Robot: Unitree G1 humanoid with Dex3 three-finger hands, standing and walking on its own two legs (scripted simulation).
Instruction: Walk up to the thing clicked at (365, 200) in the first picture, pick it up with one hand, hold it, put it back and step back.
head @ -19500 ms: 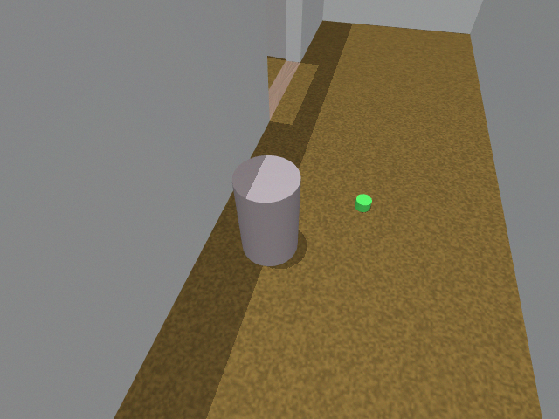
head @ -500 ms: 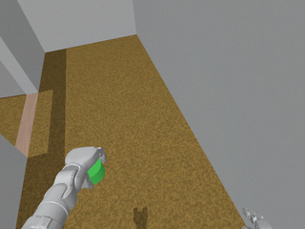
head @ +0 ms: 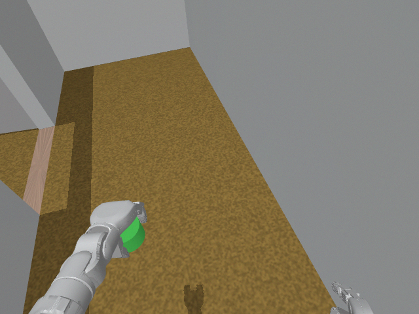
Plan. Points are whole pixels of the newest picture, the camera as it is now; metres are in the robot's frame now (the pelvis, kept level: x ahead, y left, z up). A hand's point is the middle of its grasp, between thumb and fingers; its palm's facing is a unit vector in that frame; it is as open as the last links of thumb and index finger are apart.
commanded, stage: hold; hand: left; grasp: from above
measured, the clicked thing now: (126, 232) +0.31 +0.22 -0.06
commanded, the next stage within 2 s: crouch in 0.24 s
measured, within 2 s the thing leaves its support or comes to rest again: neither
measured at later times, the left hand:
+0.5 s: hand (120, 236) +0.30 +0.23 -0.05, palm faces -0.43 -0.07 -0.90, open 9.8 cm
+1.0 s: hand (139, 254) +0.33 +0.24 -0.24, palm faces -0.41 +0.01 -0.91, open 9.7 cm
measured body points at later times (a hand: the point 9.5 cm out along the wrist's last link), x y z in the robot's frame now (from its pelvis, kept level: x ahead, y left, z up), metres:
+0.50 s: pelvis +0.01 +0.00 +0.00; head +0.02 -0.02 +0.45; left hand +0.31 +0.23 +0.01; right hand +0.15 -0.25 -0.12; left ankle +0.03 +0.13 -0.74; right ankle +0.01 -0.13 -0.74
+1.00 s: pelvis -0.03 +0.01 -0.12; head +0.08 +0.02 +0.31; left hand +0.34 +0.24 -0.19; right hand +0.05 -0.29 -0.24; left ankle +0.02 +0.13 -0.74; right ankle +0.01 -0.13 -0.74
